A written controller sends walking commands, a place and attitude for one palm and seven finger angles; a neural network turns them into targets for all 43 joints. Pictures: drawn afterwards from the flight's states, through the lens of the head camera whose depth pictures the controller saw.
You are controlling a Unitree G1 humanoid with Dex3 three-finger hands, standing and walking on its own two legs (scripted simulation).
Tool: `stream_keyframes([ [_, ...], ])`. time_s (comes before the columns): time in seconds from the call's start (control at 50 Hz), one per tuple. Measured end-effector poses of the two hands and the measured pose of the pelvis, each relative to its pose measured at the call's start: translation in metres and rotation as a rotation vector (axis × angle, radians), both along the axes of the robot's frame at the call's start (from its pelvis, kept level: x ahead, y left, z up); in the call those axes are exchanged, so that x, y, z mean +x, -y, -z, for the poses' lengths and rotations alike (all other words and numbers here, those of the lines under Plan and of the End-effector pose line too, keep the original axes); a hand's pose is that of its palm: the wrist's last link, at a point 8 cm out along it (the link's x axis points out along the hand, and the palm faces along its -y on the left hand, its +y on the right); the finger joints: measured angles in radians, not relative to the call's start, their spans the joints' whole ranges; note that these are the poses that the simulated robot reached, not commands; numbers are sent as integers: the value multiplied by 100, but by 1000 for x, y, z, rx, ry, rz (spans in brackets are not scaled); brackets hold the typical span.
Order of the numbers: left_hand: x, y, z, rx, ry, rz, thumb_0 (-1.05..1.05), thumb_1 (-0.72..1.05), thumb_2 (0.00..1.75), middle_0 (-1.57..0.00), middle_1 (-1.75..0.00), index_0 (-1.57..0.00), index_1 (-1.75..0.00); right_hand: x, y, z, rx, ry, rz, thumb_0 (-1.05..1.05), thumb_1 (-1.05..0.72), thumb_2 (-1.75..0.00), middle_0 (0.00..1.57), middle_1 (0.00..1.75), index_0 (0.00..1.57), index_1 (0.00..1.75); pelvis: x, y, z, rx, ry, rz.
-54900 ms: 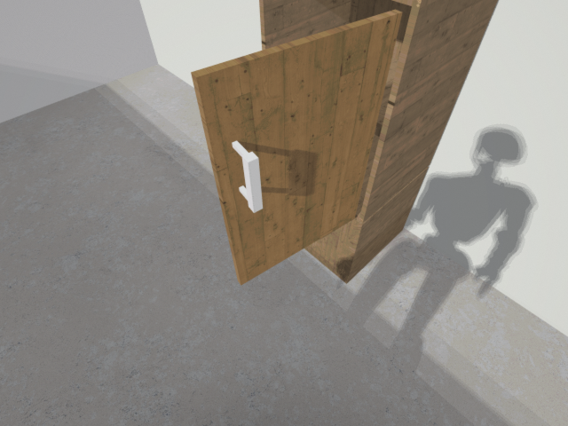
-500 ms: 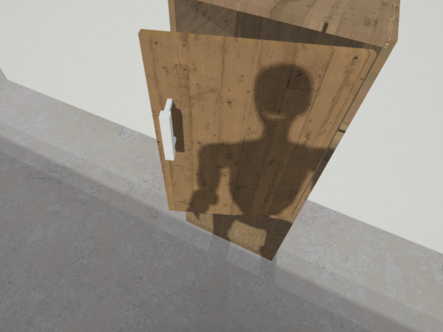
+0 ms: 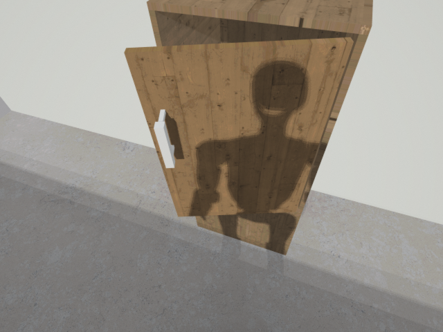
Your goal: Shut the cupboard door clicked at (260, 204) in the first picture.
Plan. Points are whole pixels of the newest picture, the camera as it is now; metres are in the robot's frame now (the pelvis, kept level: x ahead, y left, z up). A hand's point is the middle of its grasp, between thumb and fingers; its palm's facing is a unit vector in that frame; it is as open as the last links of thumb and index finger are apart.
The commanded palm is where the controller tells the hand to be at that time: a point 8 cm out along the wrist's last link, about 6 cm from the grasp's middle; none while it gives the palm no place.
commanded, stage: look again from close up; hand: left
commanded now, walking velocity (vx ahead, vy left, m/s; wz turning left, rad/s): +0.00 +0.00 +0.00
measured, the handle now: (166, 139) +0.49 +0.16 +0.05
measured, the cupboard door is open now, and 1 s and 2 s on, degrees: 22 22 22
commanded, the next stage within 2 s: raise the hand and make a fist in 0.54 s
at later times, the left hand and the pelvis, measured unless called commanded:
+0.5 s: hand out of the picture +0.05 +0.15 -0.17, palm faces +0.01 -0.97 -0.24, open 7.3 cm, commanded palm none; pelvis +0.03 -0.03 +0.00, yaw +1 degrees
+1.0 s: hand (162, 305) +0.17 +0.12 -0.03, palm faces +0.07 -1.00 +0.00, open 6.5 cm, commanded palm +0.13 +0.19 -0.04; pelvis -0.01 -0.07 -0.05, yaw +2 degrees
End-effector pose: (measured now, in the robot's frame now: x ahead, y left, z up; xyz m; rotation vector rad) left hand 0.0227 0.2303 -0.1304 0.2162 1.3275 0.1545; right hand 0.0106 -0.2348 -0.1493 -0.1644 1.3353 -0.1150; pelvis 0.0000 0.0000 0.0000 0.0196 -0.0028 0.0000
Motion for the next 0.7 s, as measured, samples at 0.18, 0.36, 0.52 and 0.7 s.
stream_keyframes([
  [0.18, 10, 13, 3, -11, -22, 2, 1, 93, 90, -20, -30, -20, -30, -15, -1, -1, 17, -76, 20, 0, -91, -90, 20, 30, 20, 30, 10, 11, -2, -1, -2, -3],
  [0.36, 19, 25, 2, -4, -20, -12, 1, 93, 90, -20, -30, -20, -30, 5, 1, 3, 41, -59, 14, 0, -91, -90, 20, 30, 20, 30, 21, 23, -2, -1, 2, -8],
  [0.52, 18, 37, 3, -5, -27, -32, 1, 93, 90, -20, -30, -20, -30, 22, 16, 2, 30, -51, 0, 1, -92, -90, 20, 30, 20, 30, 29, 35, -3, -2, 0, -17],
  [0.7, 40, 42, -7, 0, 148, -126, 2, 92, 90, -20, -30, -20, -30, 41, 38, -5, -33, 60, -8, 0, -91, -90, 21, 30, 20, 30, 28, 49, 2, -5, 6, -19],
])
